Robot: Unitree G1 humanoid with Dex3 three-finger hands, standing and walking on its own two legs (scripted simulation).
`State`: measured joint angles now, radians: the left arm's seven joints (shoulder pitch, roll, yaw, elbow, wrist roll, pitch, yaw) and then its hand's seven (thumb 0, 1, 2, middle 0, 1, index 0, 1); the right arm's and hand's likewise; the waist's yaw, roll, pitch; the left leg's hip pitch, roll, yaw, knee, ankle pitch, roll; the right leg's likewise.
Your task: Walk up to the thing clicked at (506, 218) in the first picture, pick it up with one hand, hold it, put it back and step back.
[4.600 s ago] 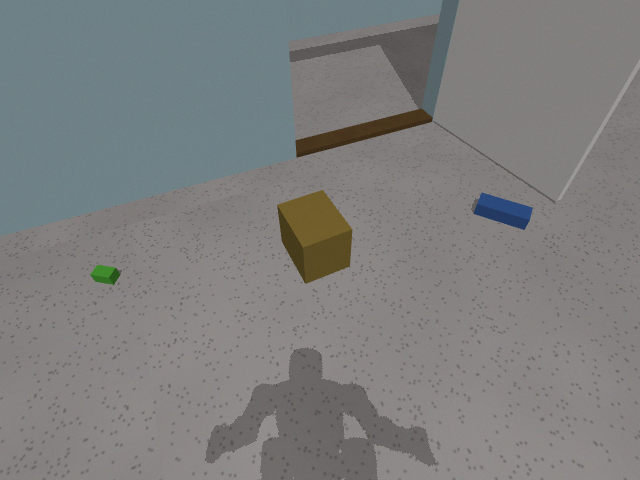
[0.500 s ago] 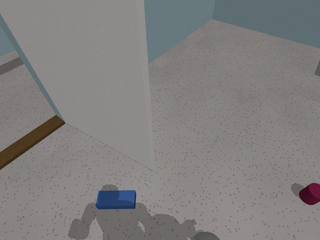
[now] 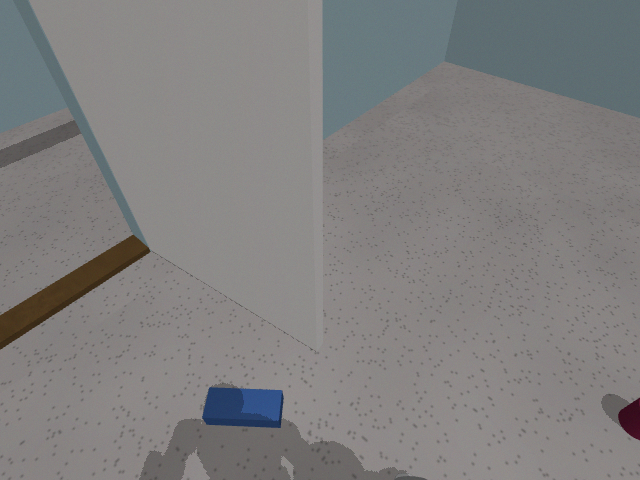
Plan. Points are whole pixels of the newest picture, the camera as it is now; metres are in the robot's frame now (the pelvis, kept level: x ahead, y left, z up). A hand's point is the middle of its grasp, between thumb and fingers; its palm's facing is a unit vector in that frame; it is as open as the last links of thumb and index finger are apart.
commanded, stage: walk up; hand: left
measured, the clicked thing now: (244, 407) +0.48 +0.25 -0.72
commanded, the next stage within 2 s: none
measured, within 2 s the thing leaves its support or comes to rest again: neither
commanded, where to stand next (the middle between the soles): +0.10 +0.01 m, yaw -3 degrees
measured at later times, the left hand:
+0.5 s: hand out of the picture +0.11 +0.27 -0.13, palm faces -0.04 -0.93 -0.37, open 7.4 cm
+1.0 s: hand out of the picture +0.14 +0.24 -0.13, palm faces -0.10 -0.93 -0.35, open 7.4 cm
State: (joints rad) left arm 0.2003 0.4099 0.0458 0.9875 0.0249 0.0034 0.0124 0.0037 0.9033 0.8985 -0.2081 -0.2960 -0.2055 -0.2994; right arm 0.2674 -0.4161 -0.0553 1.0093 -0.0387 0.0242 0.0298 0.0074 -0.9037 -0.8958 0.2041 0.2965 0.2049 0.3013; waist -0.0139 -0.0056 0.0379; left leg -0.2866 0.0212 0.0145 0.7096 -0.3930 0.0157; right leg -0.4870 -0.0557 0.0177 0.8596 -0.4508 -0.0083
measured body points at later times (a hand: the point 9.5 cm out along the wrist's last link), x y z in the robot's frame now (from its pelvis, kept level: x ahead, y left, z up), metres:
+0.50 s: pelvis +0.02 +0.00 +0.01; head +0.02 +0.00 +0.46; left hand +0.12 +0.31 -0.11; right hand +0.10 -0.29 -0.11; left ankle +0.00 +0.12 -0.72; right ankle +0.05 -0.13 -0.72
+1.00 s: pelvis +0.03 +0.00 +0.02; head +0.04 -0.01 +0.47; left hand +0.14 +0.29 -0.10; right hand +0.08 -0.32 -0.11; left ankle +0.00 +0.12 -0.72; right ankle +0.05 -0.13 -0.72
